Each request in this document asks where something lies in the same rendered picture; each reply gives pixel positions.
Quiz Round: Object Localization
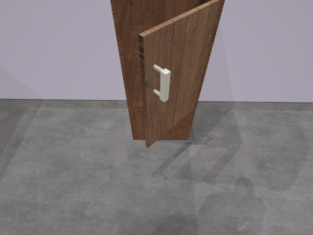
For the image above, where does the handle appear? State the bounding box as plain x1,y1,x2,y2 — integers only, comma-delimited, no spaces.
153,65,171,102

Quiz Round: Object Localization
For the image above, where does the cupboard door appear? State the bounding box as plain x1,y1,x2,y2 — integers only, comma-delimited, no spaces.
138,0,221,148

